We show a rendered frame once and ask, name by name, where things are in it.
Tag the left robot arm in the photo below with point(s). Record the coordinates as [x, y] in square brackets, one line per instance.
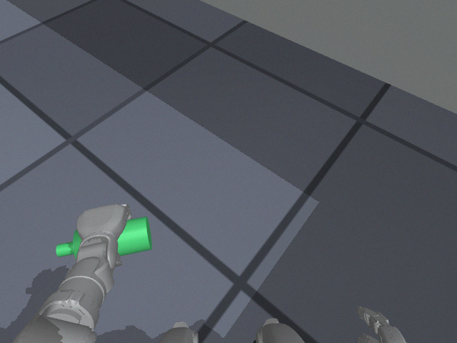
[70, 314]

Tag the left robot hand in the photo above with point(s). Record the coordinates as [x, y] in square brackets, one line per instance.
[110, 219]

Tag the bottle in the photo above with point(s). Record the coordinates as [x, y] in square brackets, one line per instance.
[136, 237]

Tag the right robot hand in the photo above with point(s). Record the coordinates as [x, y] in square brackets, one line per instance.
[379, 324]

